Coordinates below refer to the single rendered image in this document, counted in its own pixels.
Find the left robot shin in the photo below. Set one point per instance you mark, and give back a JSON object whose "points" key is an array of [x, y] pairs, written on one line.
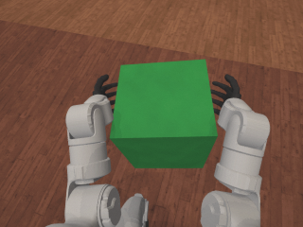
{"points": [[140, 195]]}

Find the robot left thigh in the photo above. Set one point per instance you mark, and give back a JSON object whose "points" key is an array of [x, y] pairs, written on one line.
{"points": [[134, 212]]}

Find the left robot upper arm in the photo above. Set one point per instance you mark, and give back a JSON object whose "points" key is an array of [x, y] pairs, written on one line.
{"points": [[94, 205]]}

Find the right robot hand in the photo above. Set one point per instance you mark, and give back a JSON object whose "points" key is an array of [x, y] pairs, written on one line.
{"points": [[231, 92]]}

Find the robot right forearm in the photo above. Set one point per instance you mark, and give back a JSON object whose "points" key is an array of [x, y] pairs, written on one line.
{"points": [[244, 143]]}

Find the robot left forearm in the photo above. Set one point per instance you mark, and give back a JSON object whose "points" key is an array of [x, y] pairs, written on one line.
{"points": [[86, 135]]}

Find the right robot upper arm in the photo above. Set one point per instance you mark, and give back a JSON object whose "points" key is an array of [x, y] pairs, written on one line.
{"points": [[225, 209]]}

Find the carton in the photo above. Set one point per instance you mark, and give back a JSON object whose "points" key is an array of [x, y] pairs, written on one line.
{"points": [[164, 115]]}

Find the left robot hand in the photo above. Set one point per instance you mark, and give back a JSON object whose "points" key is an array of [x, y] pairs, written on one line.
{"points": [[100, 90]]}

